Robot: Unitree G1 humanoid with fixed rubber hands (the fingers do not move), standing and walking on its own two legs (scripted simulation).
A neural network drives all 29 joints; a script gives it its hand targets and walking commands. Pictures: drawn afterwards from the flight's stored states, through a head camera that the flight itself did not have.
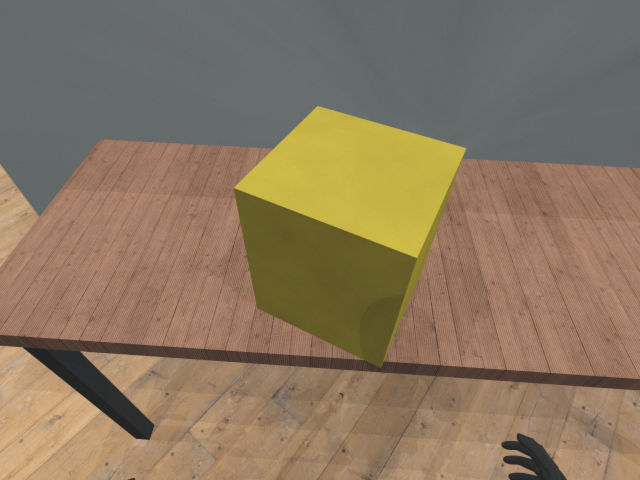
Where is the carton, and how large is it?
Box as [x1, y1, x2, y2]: [234, 106, 465, 367]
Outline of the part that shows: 317,106 234,187 256,303 258,308 380,367 424,264 465,148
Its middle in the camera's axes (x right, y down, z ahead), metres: +0.04 +0.00 +0.54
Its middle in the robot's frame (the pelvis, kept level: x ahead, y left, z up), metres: +0.42 -0.03 +0.07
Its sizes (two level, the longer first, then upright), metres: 0.210 0.200 0.250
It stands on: a table, 0.69 m high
